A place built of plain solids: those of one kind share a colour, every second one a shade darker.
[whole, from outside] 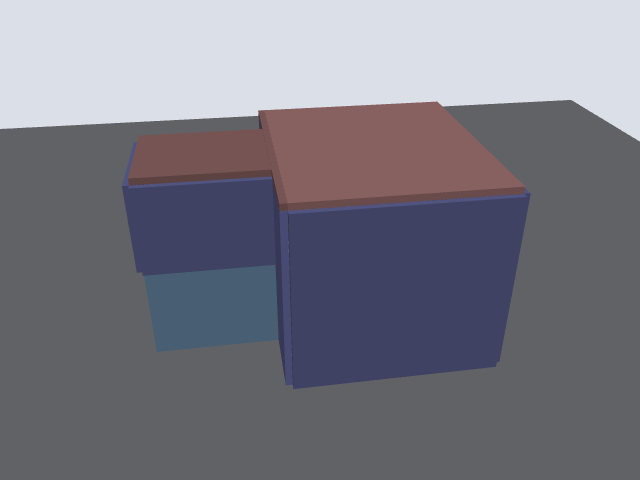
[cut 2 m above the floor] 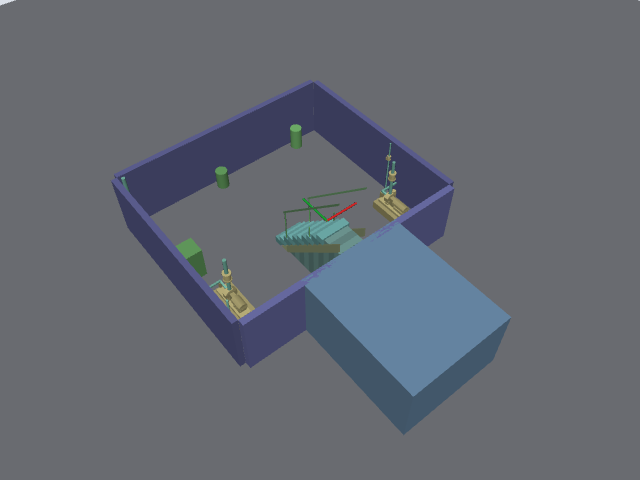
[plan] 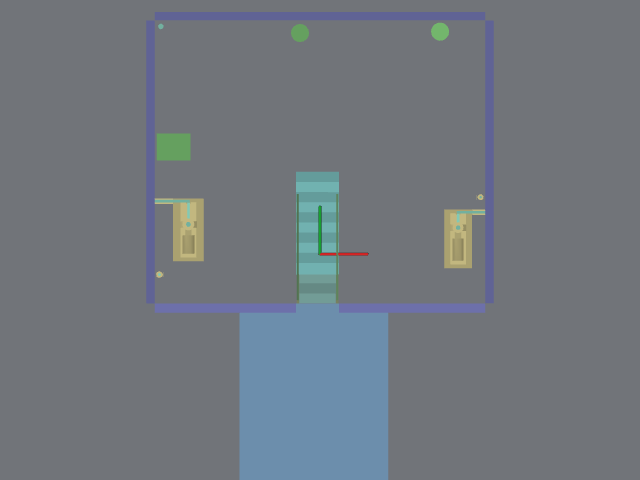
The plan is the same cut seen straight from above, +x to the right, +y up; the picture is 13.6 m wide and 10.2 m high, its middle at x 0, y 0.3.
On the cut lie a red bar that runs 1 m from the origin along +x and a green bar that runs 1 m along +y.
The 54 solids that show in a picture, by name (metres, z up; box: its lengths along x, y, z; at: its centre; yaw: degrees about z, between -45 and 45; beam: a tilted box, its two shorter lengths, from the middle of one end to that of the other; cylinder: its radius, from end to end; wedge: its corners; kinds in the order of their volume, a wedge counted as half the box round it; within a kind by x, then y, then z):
{
 "floor_1": {"box": [3.17, 3.92, 3.18], "at": [-0.13, -3.01, 1.29]},
 "wall_1": {"box": [0.18, 6.01, 5.62], "at": [-3.6, 1.96, 2.76]},
 "wall_2": {"box": [3.01, 0.2, 5.62], "at": [-2.01, -1.15, 2.76]},
 "wall_3": {"box": [3.17, 0.18, 2.69], "at": [-0.13, -5.06, 4.22]},
 "wall_4": {"box": [7.03, 0.18, 5.62], "at": [0.0, 5.06, 2.76]},
 "wall_5": {"box": [0.18, 3.72, 2.69], "at": [1.54, -3.11, 4.22]},
 "wall_6": {"box": [3.11, 0.2, 5.62], "at": [1.96, -1.15, 2.76]},
 "wall_7": {"box": [0.18, 6.01, 5.62], "at": [3.6, 1.96, 2.76]},
 "roof_1": {"box": [3.17, 3.72, 0.2], "at": [-0.13, -3.11, 5.67]},
 "roof_2": {"box": [7.03, 0.2, 0.2], "at": [0.0, -1.15, 5.67]},
 "roof_3": {"box": [7.03, 6.01, 0.2], "at": [0.0, 1.96, 5.67]},
 "under_1": {"box": [0.78, 0.21, 2.51], "at": [-0.05, -0.94, 1.21]},
 "under_2": {"box": [0.78, 0.22, 2.31], "at": [-0.05, -0.73, 1.1]},
 "under_3": {"box": [0.78, 0.22, 2.1], "at": [-0.05, -0.51, 1.0]},
 "under_4": {"box": [0.78, 0.22, 1.89], "at": [-0.05, -0.3, 0.9]},
 "under_5": {"box": [0.78, 0.22, 1.69], "at": [-0.05, -0.08, 0.79]},
 "under_6": {"box": [0.78, 0.22, 1.48], "at": [-0.05, 0.13, 0.69]},
 "under_7": {"box": [0.78, 0.22, 1.27], "at": [-0.05, 0.35, 0.59]},
 "under_8": {"box": [0.78, 0.22, 1.07], "at": [-0.05, 0.56, 0.48]},
 "plant_1": {"box": [0.39, 0.12, 0.33], "at": [-3.32, 1.13, 0.12]},
 "plant_2": {"wedge": [[-2.98, 0.56, 0.67], [-2.98, 0.7, 0.67], [-2.87, 0.56, 0.77], [-2.87, 0.7, 0.77], [-2.72, 0.56, 0.77], [-2.72, 0.7, 0.77], [-2.61, 0.56, 0.67], [-2.61, 0.7, 0.67]]},
 "plant_3": {"wedge": [[-2.92, 0.01, 0.64], [-2.92, 0.4, 0.64], [-2.85, 0.01, 0.72], [-2.85, 0.4, 0.72], [-2.74, 0.01, 0.72], [-2.74, 0.4, 0.72], [-2.67, 0.01, 0.64], [-2.67, 0.4, 0.64]]},
 "plant_4": {"box": [0.66, 1.34, 0.33], "at": [-2.8, 0.52, 0.12]},
 "plant_5": {"box": [0.34, 1.18, 0.09], "at": [-2.8, 0.52, 0.33]},
 "plant_6": {"cylinder": 0.12, "from": [-2.8, 0.63, 1.45], "to": [-2.8, 0.63, 1.48]},
 "plant_7": {"wedge": [[2.76, 0.49, 0.63], [2.76, 0.63, 0.63], [2.86, 0.49, 0.73], [2.86, 0.63, 0.73], [3.01, 0.49, 0.73], [3.01, 0.63, 0.73], [3.11, 0.49, 0.63], [3.11, 0.63, 0.63]]},
 "plant_8": {"wedge": [[2.82, -0.14, 0.61], [2.82, 0.33, 0.61], [2.89, -0.14, 0.68], [2.89, 0.33, 0.68], [2.98, -0.14, 0.68], [2.98, 0.33, 0.68], [3.05, -0.14, 0.61], [3.05, 0.33, 0.61]]},
 "plant_9": {"box": [0.59, 1.25, 0.32], "at": [2.93, 0.32, 0.11]},
 "plant_10": {"box": [0.34, 1.09, 0.09], "at": [2.93, 0.32, 0.31]},
 "plant_11": {"cylinder": 0.11, "from": [2.93, 0.56, 1.56], "to": [2.93, 0.56, 1.59]},
 "bin_1": {"box": [0.72, 0.58, 1.11], "at": [-3.11, 2.28, 0.51]},
 "bin_2": {"cylinder": 0.19, "from": [-0.42, 4.7, 0.0], "to": [-0.42, 4.7, 0.62]},
 "bin_3": {"cylinder": 0.19, "from": [2.55, 4.73, 0.0], "to": [2.55, 4.73, 0.75]},
 "string_1": {"wedge": [[-0.5, -1.05, 2.12], [-0.5, -1.05, 2.42], [-0.5, 1.21, -0.05], [-0.5, 1.21, 0.25], [-0.44, -1.05, 2.12], [-0.44, -1.05, 2.42], [-0.44, 1.21, -0.05], [-0.44, 1.21, 0.25]]},
 "string_2": {"wedge": [[0.34, -1.05, 2.12], [0.34, -1.05, 2.42], [0.34, 1.21, -0.05], [0.34, 1.21, 0.25], [0.39, -1.05, 2.12], [0.39, -1.05, 2.42], [0.39, 1.21, -0.05], [0.39, 1.21, 0.25]]},
 "tread_1": {"wedge": [[-0.51, -0.43, 1.84], [-0.51, -0.43, 2.05], [-0.51, -0.19, 1.84], [-0.51, -0.19, 2.06], [0.4, -0.43, 1.84], [0.4, -0.43, 2.05], [0.4, -0.19, 1.84], [0.4, -0.19, 2.06]]},
 "tread_2": {"wedge": [[-0.51, -0.22, 1.63], [-0.51, -0.22, 1.85], [-0.51, 0.03, 1.63], [-0.51, 0.03, 1.85], [0.4, -0.22, 1.63], [0.4, -0.22, 1.85], [0.4, 0.03, 1.63], [0.4, 0.03, 1.85]]},
 "tread_3": {"wedge": [[-0.51, 0.0, 1.43], [-0.51, 0.0, 1.64], [-0.51, 0.24, 1.43], [-0.51, 0.24, 1.64], [0.4, 0.0, 1.43], [0.4, 0.0, 1.64], [0.4, 0.24, 1.43], [0.4, 0.24, 1.64]]},
 "tread_4": {"wedge": [[-0.51, 0.21, 1.22], [-0.51, 0.21, 1.44], [-0.51, 0.46, 1.22], [-0.51, 0.46, 1.44], [0.4, 0.21, 1.22], [0.4, 0.21, 1.44], [0.4, 0.46, 1.22], [0.4, 0.46, 1.44]]},
 "tread_5": {"wedge": [[-0.51, 0.43, 1.01], [-0.51, 0.43, 1.23], [-0.51, 0.67, 1.01], [-0.51, 0.67, 1.23], [0.4, 0.43, 1.01], [0.4, 0.43, 1.23], [0.4, 0.67, 1.01], [0.4, 0.67, 1.23]]},
 "tread_6": {"wedge": [[-0.51, 0.64, 0.81], [-0.51, 0.64, 1.02], [-0.51, 0.89, 0.81], [-0.51, 0.89, 1.02], [0.4, 0.64, 0.81], [0.4, 0.64, 1.02], [0.4, 0.89, 0.81], [0.4, 0.89, 1.03]]},
 "tread_7": {"wedge": [[-0.51, 0.86, 0.6], [-0.51, 0.86, 0.82], [-0.51, 1.1, 0.6], [-0.51, 1.1, 0.82], [0.4, 0.86, 0.6], [0.4, 0.86, 0.82], [0.4, 1.1, 0.6], [0.4, 1.1, 0.82]]},
 "tread_8": {"wedge": [[-0.51, 1.07, 0.4], [-0.51, 1.07, 0.61], [-0.51, 1.32, 0.4], [-0.51, 1.32, 0.61], [0.4, 1.07, 0.4], [0.4, 1.07, 0.61], [0.4, 1.32, 0.4], [0.4, 1.32, 0.61]]},
 "tread_9": {"wedge": [[-0.51, 1.29, 0.19], [-0.51, 1.29, 0.41], [-0.51, 1.53, 0.19], [-0.51, 1.53, 0.41], [0.4, 1.29, 0.19], [0.4, 1.29, 0.41], [0.4, 1.53, 0.19], [0.4, 1.53, 0.41]]},
 "tread_10": {"wedge": [[-0.51, 1.5, -0.05], [-0.51, 1.5, 0.2], [-0.51, 1.75, -0.05], [-0.51, 1.75, 0.2], [0.4, 1.5, -0.05], [0.4, 1.5, 0.2], [0.4, 1.75, -0.05], [0.4, 1.75, 0.2]]},
 "guard_rail_1": {"wedge": [[-0.49, -0.98, 3.76], [-0.49, -0.98, 3.81], [-0.49, 1.28, 1.59], [-0.49, 1.28, 1.65], [-0.45, -0.98, 3.76], [-0.45, -0.98, 3.81], [-0.45, 1.28, 1.59], [-0.45, 1.28, 1.65]]},
 "guard_rail_2": {"wedge": [[0.35, -0.98, 3.76], [0.35, -0.98, 3.81], [0.35, 1.28, 1.6], [0.35, 1.28, 1.65], [0.39, -0.98, 3.76], [0.39, -0.98, 3.81], [0.39, 1.28, 1.6], [0.39, 1.28, 1.65]]},
 "pipe_1": {"cylinder": 0.06, "from": [-3.38, 4.84, 0.0], "to": [-3.38, 4.84, 5.57]},
 "pipe_2": {"box": [0.75, 0.06, 0.06], "at": [-3.14, 1.13, 0.59]},
 "pipe_3": {"cylinder": 0.05, "from": [-2.8, 0.63, 0.77], "to": [-2.8, 0.63, 5.57]},
 "pipe_4": {"box": [0.06, 0.4, 0.06], "at": [-2.8, 0.9, 0.59]},
 "pipe_5": {"cylinder": 0.047, "from": [2.93, 0.56, 0.73], "to": [2.93, 0.56, 5.57]},
 "pipe_6": {"box": [0.61, 0.06, 0.06], "at": [3.21, 0.89, 0.56]},
 "pipe_7": {"cylinder": 0.025, "from": [3.41, 1.21, 0.0], "to": [3.41, 1.21, 2.38]}
}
